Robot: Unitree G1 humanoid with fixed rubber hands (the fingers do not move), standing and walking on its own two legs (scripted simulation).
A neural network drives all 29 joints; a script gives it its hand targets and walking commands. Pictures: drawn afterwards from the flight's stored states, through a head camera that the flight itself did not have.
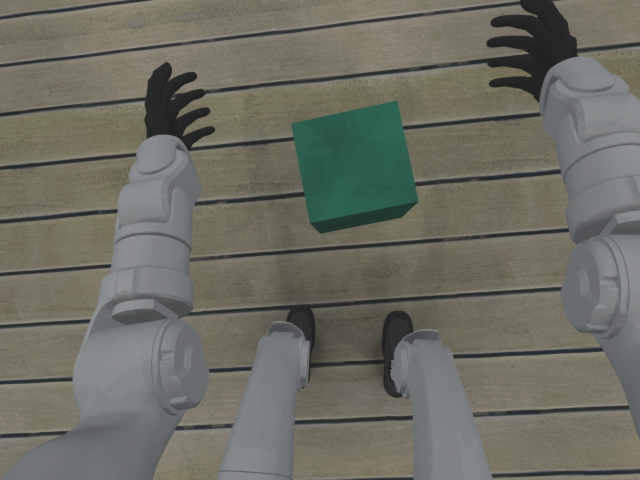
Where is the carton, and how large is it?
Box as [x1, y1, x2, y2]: [291, 101, 418, 233]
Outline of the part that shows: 397,101 392,101 291,123 310,223 320,233 401,217 418,201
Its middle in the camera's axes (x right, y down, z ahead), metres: +0.07 -0.15 +0.87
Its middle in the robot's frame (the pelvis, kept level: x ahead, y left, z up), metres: +0.54 +0.02 -0.53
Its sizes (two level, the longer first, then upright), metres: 0.210 0.200 0.250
